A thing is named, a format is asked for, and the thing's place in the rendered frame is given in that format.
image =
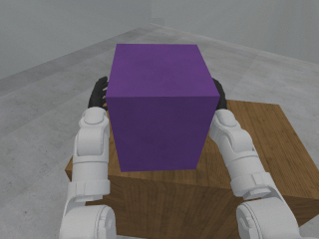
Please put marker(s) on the robot left hand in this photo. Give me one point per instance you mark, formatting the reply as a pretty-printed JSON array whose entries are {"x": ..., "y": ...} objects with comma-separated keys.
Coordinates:
[{"x": 97, "y": 99}]

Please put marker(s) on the robot right upper arm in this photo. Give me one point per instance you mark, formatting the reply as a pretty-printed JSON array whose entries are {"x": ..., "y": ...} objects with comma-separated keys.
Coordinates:
[{"x": 267, "y": 218}]

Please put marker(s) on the robot right hand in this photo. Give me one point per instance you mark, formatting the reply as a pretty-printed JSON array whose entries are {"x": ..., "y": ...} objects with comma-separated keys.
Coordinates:
[{"x": 222, "y": 103}]

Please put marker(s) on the robot left upper arm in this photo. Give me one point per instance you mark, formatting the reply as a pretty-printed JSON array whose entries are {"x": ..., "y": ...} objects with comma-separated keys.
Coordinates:
[{"x": 89, "y": 222}]

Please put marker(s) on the left robot forearm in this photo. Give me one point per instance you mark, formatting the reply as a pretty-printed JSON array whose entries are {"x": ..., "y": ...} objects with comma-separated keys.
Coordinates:
[{"x": 90, "y": 160}]

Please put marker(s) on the carton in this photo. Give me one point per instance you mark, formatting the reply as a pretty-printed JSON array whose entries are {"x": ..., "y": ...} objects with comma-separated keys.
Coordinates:
[{"x": 161, "y": 100}]

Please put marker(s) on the pedestal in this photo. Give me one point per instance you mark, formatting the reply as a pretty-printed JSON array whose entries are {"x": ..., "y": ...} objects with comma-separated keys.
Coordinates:
[{"x": 199, "y": 203}]

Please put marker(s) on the right robot forearm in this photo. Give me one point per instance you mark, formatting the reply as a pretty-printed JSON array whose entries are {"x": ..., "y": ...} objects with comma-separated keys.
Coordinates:
[{"x": 248, "y": 177}]

